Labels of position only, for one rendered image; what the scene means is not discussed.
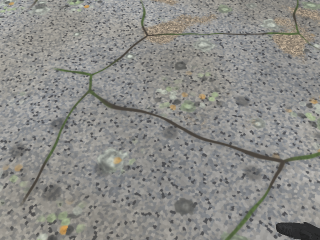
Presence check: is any robot right hand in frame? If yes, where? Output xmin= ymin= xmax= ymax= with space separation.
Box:
xmin=276 ymin=222 xmax=320 ymax=240

